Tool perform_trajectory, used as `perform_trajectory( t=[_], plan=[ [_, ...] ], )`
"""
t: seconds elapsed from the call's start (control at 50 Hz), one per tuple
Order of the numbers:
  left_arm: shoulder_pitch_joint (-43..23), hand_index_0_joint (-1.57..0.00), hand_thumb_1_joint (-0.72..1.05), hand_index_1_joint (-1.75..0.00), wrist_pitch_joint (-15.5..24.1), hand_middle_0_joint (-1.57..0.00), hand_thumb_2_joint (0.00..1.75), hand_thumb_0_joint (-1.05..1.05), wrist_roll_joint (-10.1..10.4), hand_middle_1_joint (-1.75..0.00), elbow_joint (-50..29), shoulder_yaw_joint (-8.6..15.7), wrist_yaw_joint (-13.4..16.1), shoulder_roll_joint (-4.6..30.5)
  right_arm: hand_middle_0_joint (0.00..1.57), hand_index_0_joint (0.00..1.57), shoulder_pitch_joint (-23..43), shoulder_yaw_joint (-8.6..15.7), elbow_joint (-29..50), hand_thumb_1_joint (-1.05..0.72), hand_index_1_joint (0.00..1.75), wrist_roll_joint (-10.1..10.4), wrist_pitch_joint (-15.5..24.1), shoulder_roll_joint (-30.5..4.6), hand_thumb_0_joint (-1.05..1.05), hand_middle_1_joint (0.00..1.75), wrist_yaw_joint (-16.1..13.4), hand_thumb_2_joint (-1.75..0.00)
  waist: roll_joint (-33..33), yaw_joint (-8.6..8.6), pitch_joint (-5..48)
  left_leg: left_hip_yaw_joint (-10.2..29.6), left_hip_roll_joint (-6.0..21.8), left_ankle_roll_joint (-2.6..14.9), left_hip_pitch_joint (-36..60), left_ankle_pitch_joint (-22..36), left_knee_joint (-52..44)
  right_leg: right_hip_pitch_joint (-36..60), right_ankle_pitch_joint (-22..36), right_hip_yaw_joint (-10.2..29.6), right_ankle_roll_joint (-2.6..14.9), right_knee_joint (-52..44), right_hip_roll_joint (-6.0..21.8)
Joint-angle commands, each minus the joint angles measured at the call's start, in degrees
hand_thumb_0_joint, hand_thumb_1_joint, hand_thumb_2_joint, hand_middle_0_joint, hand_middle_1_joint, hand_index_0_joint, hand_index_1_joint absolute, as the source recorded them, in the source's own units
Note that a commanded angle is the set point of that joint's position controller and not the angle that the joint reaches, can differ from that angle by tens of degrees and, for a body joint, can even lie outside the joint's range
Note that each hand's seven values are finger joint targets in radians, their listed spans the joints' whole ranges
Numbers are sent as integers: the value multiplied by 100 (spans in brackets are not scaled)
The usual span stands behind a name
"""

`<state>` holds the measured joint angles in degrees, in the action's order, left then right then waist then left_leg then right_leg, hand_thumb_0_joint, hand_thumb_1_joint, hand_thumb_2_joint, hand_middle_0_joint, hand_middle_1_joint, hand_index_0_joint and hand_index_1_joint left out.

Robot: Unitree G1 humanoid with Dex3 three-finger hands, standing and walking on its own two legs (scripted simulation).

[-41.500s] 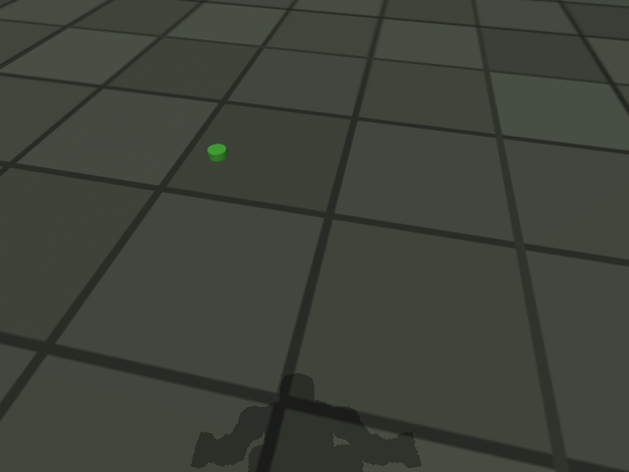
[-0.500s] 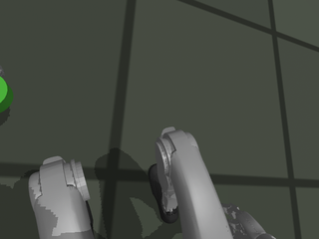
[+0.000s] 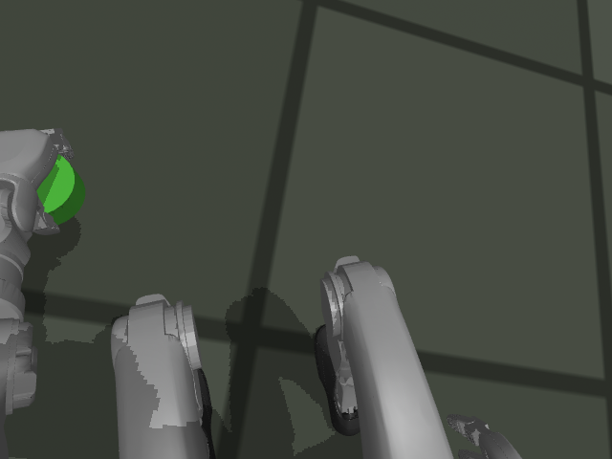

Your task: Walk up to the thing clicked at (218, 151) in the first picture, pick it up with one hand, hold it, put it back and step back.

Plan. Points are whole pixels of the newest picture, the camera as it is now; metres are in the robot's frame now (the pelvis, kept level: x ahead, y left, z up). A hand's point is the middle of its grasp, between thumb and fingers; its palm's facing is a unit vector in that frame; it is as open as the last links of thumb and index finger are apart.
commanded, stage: lift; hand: left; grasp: from above
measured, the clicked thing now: (39, 188) +0.49 +0.29 -0.15
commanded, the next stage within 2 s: hold in 1.34 s
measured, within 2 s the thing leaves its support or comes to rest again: neither
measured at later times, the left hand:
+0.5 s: hand out of the picture +0.40 +0.28 +0.07, palm faces -0.40 -0.10 -0.91, open 11.4 cm
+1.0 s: hand out of the picture +0.35 +0.25 +0.24, palm faces -0.43 -0.11 -0.90, open 11.4 cm
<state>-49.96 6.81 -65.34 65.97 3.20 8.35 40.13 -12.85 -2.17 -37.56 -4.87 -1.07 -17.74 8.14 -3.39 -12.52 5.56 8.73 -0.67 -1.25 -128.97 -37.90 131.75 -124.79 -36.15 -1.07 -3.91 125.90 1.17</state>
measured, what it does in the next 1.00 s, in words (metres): rises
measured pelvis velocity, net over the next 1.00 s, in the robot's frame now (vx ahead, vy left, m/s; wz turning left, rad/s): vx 0.04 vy -0.01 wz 0.08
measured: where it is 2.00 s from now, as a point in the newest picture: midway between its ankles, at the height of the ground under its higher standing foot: (272, 421)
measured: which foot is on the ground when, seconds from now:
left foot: down 0.00-1.00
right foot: down 0.00-1.00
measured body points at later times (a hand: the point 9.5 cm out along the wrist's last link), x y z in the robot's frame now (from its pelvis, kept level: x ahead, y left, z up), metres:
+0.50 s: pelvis +0.00 +0.00 +0.14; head +0.16 +0.03 +0.56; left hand +0.41 +0.28 +0.12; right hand +0.15 -0.26 +0.02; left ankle +0.08 +0.13 -0.33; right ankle +0.11 -0.15 -0.33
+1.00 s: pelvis +0.04 -0.01 +0.30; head +0.10 -0.01 +0.75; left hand +0.37 +0.25 +0.29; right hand +0.16 -0.27 +0.18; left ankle +0.08 +0.13 -0.33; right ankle +0.11 -0.15 -0.33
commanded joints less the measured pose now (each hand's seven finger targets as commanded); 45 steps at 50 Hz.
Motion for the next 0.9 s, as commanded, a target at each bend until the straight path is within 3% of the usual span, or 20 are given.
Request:
perform_trajectory(
  t=[0.0, 0.02, 0.04, 0.08, 0.1, 0.14, 0.18, 0.2, 0.28, 0.32, 0.38, 0.46, 0.48, 0.56, 0.6, 0.7, 0.78, 0.8, 0.82, 0.88],
  plan=[
    [-1589, -92, 58, -88, 19, -86, 79, 0, 263, -94, -1445, 171, 17, 1467, 20, 20, -956, 601, 339, -92, 30, 119, -29, -1292, 0, 30, -185, -90, -1130, 46, 3972, -695, -85, 305, 2955, 541, -1920, 2396, 669, -534, 612, -1673, -187],
    [-1512, -92, 58, -87, 22, -86, 80, 0, 321, -92, -1517, 136, -27, 1363, 20, 20, -937, 623, 337, -91, 30, 144, -42, -1301, 0, 30, -221, -90, -1029, 67, 3836, -661, -86, 314, 2991, 388, -2010, 2335, 549, -529, 607, -1778, -171],
    [-1510, -91, 58, -86, 22, -85, 78, 0, 337, -93, -1769, 202, -49, 1489, 20, 20, -901, 648, 379, -91, 30, 172, -55, -1293, 0, 30, -255, -90, -1062, 152, 3969, -620, -67, 311, 3125, 273, -2160, 2384, 475, -529, 601, -1822, -175],
    [-1205, -90, 56, -87, -13, -83, 78, 0, 426, -93, -1858, 124, -119, 1273, 20, 20, -836, 674, 410, -91, 30, 212, -75, -1264, 0, 30, -295, -90, -1120, 239, 4038, -556, -46, 297, 3401, 239, -2399, 2492, 540, -525, 594, -1883, -169],
    [-1170, -89, 56, -89, -21, -83, 81, 0, 451, -96, -2035, 10, -162, 1110, 20, 20, -819, 679, 423, -91, 30, 237, -81, -1225, 0, 30, -317, -90, -1161, 220, 4045, -552, -31, 293, 3482, 319, -2486, 2545, 636, -527, 590, -1934, -171],
    [-1085, -89, 56, -91, -61, -82, 82, 0, 502, -98, -2385, 79, -200, 1191, 20, 20, -807, 703, 461, -91, 30, 321, -105, -1192, 0, 30, -371, -90, -1188, 317, 4195, -477, -23, 300, 3723, 342, -2763, 2709, 746, -503, 555, -2032, -153],
    [-908, -89, 57, -91, -115, -83, 82, 0, 631, -97, -2559, -34, -236, 980, 20, 20, -689, 722, 511, -91, 30, 343, -117, -1141, 0, 30, -417, -90, -1100, 317, 4044, -463, 13, 309, 3881, 204, -2987, 2854, 672, -505, 541, -2236, -165],
    [-848, -88, 56, -92, -146, -82, 83, 0, 634, -98, -2676, 33, -227, 1087, 20, 20, -663, 731, 522, -91, 30, 373, -124, -1144, 0, 30, -456, -90, -1022, 350, 4026, -428, 14, 310, 3982, 121, -3116, 2942, 608, -496, 535, -2338, -164],
    [-465, -84, 52, -92, -295, -79, 83, 0, 683, -98, -3054, -60, -258, 809, 20, 20, -483, 789, 534, -91, 30, 452, -140, -1061, 0, 30, -575, -90, -1146, 435, 4038, -294, 56, 231, 4703, 305, -3665, 3228, 797, -482, 522, -2575, -132],
    [-471, -87, 54, -91, -363, -81, 84, 0, 751, -97, -3463, -139, -291, 699, 20, 20, -432, 799, 565, -90, 30, 484, -147, -995, 0, 30, -630, -90, -1148, 426, 4110, -338, 77, 226, 5025, 376, -3901, 3518, 861, -449, 504, -2856, -131],
    [-17, -87, 54, -90, -510, -81, 82, 0, 856, -95, -3556, -45, -307, 730, 20, 20, -269, 781, 570, -90, 30, 513, -162, -925, 0, 30, -722, -90, -912, 516, 3883, -414, 86, 239, 5302, 355, -4248, 3985, 808, -392, 473, -3313, -127],
    [464, -84, 51, -91, -681, -79, 84, 0, 915, -96, -3752, -147, -399, 540, 20, 20, -125, 757, 581, -90, 30, 550, -170, -780, 0, 30, -815, -90, -656, 603, 3799, -557, 90, 256, 5758, 606, -4620, 4703, 919, -298, 463, -3902, -150],
    [625, -84, 50, -91, -713, -79, 83, 0, 902, -96, -3828, -265, -437, 398, 20, 20, -127, 759, 611, -90, 30, 570, -171, -725, 0, 30, -842, -90, -563, 583, 3773, -642, 64, 269, 5826, 706, -4676, 4959, 966, -260, 460, -4098, -163],
    [1175, -82, 47, -88, -745, -77, 80, 0, 1094, -93, -3969, -389, -530, 173, 20, 20, -71, 718, 587, -90, 30, 616, -100, -599, 0, 30, -964, -90, -105, 605, 3222, -768, 38, 301, 6021, 655, -5147, 5721, 865, -126, 430, -4861, -171],
    [1194, -80, 44, -88, -735, -75, 79, 0, 1071, -93, -4042, -289, -546, 308, 20, 20, -30, 693, 584, -90, 30, 634, -58, -571, 0, 30, -1026, -90, -158, 668, 3089, -759, 54, 286, 6316, 643, -5441, 6018, 844, -82, 428, -5105, -177],
    [1292, -84, 49, -87, -680, -79, 81, 0, 1025, -92, -3827, -372, -398, 63, 20, 20, 70, 635, 515, -90, 30, 663, 89, -471, 0, 30, -1141, -90, -28, 704, 2345, -671, 89, 265, 6811, 269, -6225, 6487, 496, 22, 424, -5805, -173],
    [1510, -85, 51, -88, -679, -80, 81, 0, 937, -93, -3578, -463, -297, -106, 20, 20, 46, 656, 410, -90, 30, 675, 191, -473, 0, 30, -1188, -90, -117, 799, 2298, -630, 106, 196, 7505, 648, -6703, 6943, 758, 48, 442, -6206, -189],
    [1553, -86, 52, -88, -687, -81, 81, 0, 936, -93, -3517, -584, -276, -265, 20, 20, 34, 648, 396, -90, 30, 680, 208, -449, 0, 30, -1193, -90, -103, 802, 2182, -615, 119, 185, 7610, 656, -6842, 7018, 768, 44, 446, -6324, -201],
    [1579, -85, 52, -87, -684, -81, 81, 0, 944, -92, -3473, -530, -237, -248, 20, 20, 52, 665, 368, -90, 30, 684, 234, -466, 0, 30, -1198, -90, -115, 837, 2162, -590, 142, 168, 7783, 695, -6961, 7126, 812, 38, 443, -6405, -209],
    [1394, -84, 50, -89, -692, -80, 82, 0, 888, -94, -3481, -687, -171, -352, 20, 20, 12, 688, 307, -90, 30, 686, 290, -445, 0, 30, -1216, -90, -196, 812, 2115, -657, 118, 143, 8154, 917, -7239, 7458, 987, 78, 439, -6765, -229]
  ],
)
